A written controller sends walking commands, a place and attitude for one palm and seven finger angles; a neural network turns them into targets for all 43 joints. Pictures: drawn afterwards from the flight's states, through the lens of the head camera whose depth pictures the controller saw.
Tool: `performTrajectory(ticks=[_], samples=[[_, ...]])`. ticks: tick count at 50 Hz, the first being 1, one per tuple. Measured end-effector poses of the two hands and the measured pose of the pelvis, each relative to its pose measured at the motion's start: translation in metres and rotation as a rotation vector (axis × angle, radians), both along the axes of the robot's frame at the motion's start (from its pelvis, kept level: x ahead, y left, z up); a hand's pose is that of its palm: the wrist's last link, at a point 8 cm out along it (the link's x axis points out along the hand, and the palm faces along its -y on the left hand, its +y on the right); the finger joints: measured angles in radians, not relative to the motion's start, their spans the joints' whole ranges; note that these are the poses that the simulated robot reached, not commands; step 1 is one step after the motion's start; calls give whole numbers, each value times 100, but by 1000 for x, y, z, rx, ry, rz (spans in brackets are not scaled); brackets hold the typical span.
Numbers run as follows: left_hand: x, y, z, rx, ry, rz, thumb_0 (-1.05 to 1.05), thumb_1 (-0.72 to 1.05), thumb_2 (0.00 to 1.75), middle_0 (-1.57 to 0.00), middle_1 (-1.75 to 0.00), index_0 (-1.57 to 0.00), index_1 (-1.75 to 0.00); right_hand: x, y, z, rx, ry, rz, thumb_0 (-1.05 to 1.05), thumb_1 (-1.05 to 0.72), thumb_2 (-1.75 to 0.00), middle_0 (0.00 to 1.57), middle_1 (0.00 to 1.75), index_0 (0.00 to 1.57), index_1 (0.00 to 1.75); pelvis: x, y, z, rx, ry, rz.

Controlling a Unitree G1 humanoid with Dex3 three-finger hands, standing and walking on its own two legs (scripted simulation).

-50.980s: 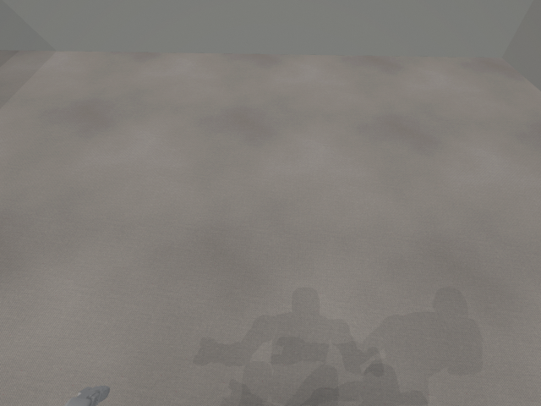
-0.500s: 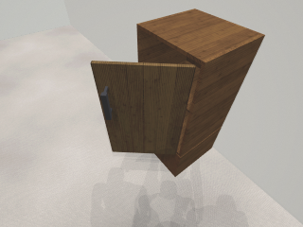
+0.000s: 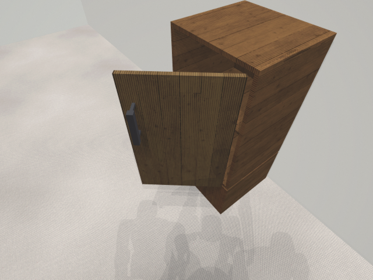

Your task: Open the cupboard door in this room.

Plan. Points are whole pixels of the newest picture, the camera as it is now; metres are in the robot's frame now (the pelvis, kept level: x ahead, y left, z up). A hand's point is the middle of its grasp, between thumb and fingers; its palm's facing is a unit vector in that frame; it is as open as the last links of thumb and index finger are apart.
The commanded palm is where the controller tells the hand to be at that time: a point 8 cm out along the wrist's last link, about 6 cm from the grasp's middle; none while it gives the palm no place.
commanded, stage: look again from close up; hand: left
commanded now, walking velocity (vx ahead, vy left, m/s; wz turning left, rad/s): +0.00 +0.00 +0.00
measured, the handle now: (135, 124) +0.58 +0.19 -0.04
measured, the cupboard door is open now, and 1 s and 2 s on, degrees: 50 50 50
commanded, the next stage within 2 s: raise the hand with hooked fingers in 0.36 s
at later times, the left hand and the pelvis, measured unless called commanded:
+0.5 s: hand out of the picture +0.04 +0.19 -0.17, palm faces +0.05 -0.98 -0.17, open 7.3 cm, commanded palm +0.12 +0.25 -0.07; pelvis +0.02 +0.03 +0.00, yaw -1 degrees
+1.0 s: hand (86, 275) +0.15 +0.22 -0.07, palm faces +0.16 -0.99 -0.05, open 9.2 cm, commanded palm +0.16 +0.27 -0.05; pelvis -0.02 -0.01 -0.09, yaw +3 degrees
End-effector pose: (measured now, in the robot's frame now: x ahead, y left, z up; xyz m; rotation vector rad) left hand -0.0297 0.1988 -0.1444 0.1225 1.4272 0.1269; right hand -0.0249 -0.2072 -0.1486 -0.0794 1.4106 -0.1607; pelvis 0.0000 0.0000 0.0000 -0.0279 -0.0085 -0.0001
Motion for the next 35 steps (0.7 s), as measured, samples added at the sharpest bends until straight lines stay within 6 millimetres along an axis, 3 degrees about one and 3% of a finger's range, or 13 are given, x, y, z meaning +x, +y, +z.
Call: performTrajectory(ticks=[6,12,24,26,29,32,35], samples=[[32,24,1,34,-67,-6,0,91,89,-20,-30,-20,-30,17,6,0,-13,-25,22,2,-93,-90,20,30,20,30,9,10,-1,16,-1,-6],[53,36,1,38,-96,-21,0,91,89,-19,-30,-20,-30,30,6,5,-35,-34,34,2,-94,-90,20,30,20,30,15,17,1,25,3,-12],[52,42,-3,16,-51,-30,0,91,89,-20,-30,-20,-30,54,5,13,-73,-56,47,1,-93,-90,20,30,20,30,22,25,2,21,9,-19],[75,52,16,44,-192,55,2,93,89,-20,-30,-20,-31,66,2,21,-92,-157,46,1,-93,-90,20,30,20,30,20,26,2,23,17,-15],[134,69,74,136,-591,71,3,93,88,-20,-31,-21,-32,93,-3,32,-115,-366,57,1,-92,-90,20,30,20,30,16,25,2,44,21,1],[188,66,126,139,-946,40,3,89,87,-20,-33,-20,-34,125,-11,37,-115,-540,98,1,-92,-90,20,30,20,30,6,23,-7,55,31,40],[221,53,149,57,-1215,4,2,83,85,-20,-36,-20,-37,154,-20,40,-130,-666,139,1,-91,-90,20,30,20,30,-3,21,-21,36,80,48]])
